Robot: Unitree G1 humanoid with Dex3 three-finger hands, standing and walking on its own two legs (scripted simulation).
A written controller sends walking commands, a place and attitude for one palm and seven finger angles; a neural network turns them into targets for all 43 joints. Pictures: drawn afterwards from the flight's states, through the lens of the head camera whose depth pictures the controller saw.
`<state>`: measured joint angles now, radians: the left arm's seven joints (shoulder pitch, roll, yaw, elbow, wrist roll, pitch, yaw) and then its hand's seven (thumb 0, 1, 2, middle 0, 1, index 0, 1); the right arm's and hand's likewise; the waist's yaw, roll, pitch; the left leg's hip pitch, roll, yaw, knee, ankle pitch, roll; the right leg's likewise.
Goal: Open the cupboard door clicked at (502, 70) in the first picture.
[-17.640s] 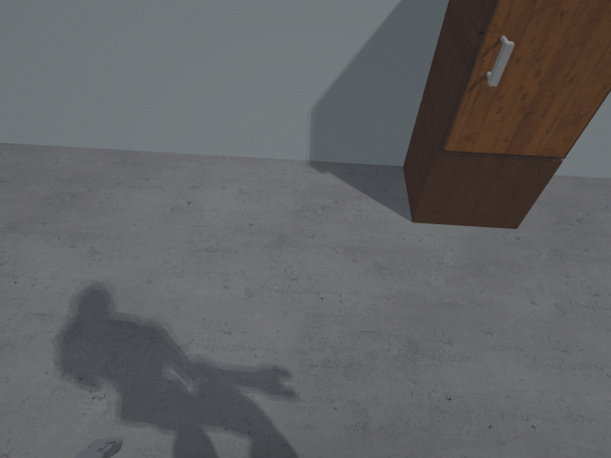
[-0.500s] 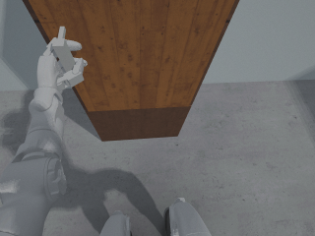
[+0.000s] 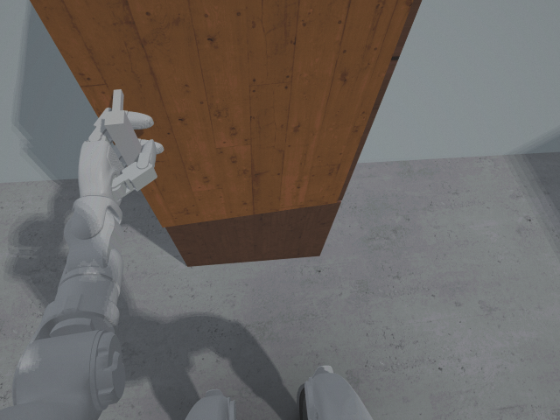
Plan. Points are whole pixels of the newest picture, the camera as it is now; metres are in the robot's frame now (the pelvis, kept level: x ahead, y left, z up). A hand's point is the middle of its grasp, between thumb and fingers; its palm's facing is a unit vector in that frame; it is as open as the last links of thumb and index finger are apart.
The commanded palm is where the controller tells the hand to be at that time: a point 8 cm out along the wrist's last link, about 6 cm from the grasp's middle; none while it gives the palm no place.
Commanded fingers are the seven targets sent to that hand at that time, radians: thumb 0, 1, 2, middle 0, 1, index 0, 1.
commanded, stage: pull the door open along its arc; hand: left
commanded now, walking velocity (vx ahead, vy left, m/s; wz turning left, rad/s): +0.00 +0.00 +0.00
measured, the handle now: (131, 137) +0.51 +0.19 +0.07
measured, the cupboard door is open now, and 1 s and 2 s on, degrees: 5 37 39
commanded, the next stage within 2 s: open thumb and fingers to let go in 0.72 s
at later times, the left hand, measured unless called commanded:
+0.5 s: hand (197, 246) +0.33 +0.09 +0.06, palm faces +0.47 -0.88 +0.02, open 5.7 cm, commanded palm +0.27 +0.11 +0.06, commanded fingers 0.00 0.90 0.90 -0.40 -1.35 -0.40 -1.35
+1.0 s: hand (228, 285) +0.28 +0.05 +0.06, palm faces +0.45 -0.89 -0.03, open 6.5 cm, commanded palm +0.23 +0.08 +0.06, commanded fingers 0.00 0.20 0.60 -0.35 -1.27 -0.35 -1.27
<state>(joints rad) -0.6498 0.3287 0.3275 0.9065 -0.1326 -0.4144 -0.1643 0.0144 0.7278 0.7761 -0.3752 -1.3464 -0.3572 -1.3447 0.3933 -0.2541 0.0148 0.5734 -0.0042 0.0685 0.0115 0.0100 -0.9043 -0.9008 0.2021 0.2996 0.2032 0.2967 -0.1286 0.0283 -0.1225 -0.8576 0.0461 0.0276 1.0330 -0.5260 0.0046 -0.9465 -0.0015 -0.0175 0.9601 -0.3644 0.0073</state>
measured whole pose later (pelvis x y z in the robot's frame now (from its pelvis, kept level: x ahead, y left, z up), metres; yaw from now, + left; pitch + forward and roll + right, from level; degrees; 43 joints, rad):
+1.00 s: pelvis +0.00 -0.05 +0.00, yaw +5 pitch +11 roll +1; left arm 0.13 -0.09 -0.23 0.10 0.09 -0.22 0.58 0.00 0.58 0.76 -0.39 -1.33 -0.37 -1.33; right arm 0.17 -0.18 0.01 0.56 -0.08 -0.05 0.00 0.02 -0.90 -0.90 0.20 0.30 0.20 0.30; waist 0.01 0.03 -0.13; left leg -0.68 0.03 -0.06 0.99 -0.51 -0.06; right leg -0.77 -0.03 -0.10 1.00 -0.43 -0.06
